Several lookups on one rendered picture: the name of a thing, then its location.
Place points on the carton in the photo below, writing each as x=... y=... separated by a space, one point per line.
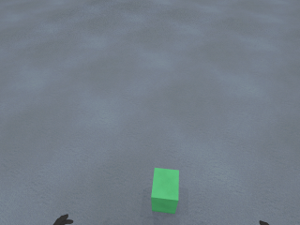
x=165 y=190

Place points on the robot left hand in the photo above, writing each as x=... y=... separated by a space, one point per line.
x=63 y=220

